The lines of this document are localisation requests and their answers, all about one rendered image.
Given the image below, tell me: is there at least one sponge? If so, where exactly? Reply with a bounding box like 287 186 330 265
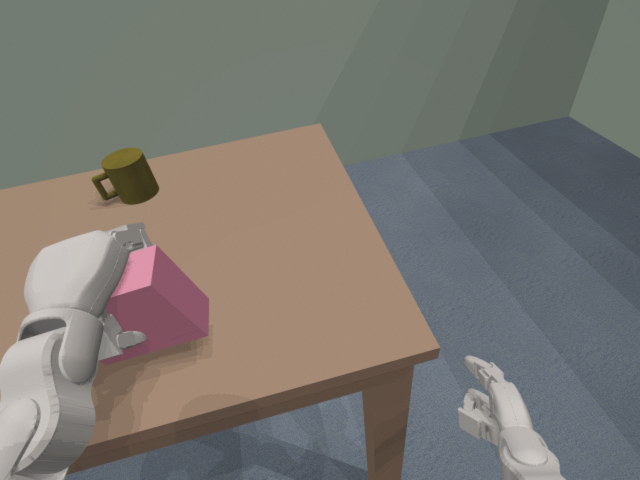
99 245 209 365

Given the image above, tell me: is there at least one table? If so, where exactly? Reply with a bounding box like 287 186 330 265
0 123 440 480

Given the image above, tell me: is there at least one left robot hand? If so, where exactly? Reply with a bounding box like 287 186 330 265
24 222 153 362

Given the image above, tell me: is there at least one right robot hand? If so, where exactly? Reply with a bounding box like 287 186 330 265
458 355 534 447

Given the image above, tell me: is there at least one right robot forearm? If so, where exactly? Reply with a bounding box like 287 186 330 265
498 426 566 480

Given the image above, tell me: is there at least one left robot forearm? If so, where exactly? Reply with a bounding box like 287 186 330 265
0 307 104 480

